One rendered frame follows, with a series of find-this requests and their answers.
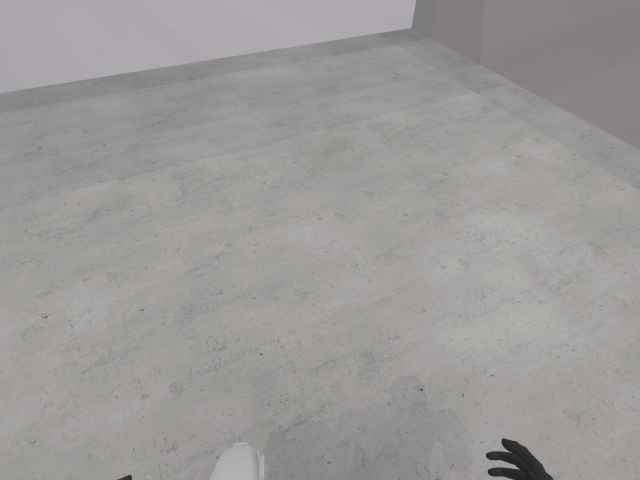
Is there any left robot thigh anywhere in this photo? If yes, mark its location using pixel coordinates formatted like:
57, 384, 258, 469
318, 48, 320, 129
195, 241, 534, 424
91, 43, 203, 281
207, 446, 264, 480

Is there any robot right hand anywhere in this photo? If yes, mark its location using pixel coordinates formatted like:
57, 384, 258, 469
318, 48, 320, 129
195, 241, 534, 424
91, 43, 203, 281
486, 439, 553, 480

